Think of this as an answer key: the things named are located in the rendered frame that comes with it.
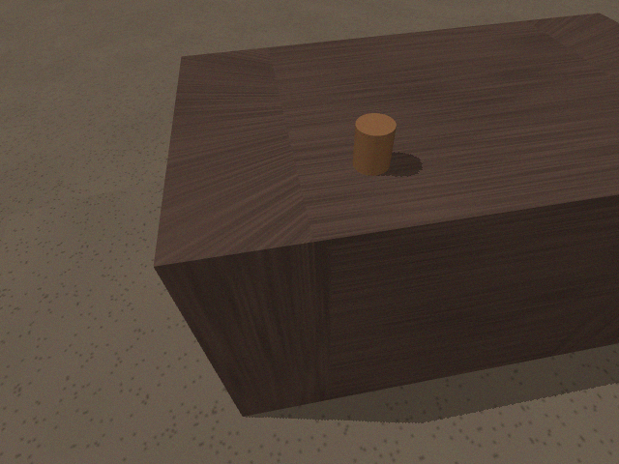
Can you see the can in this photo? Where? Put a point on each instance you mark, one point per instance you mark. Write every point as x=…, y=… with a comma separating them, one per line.
x=373, y=143

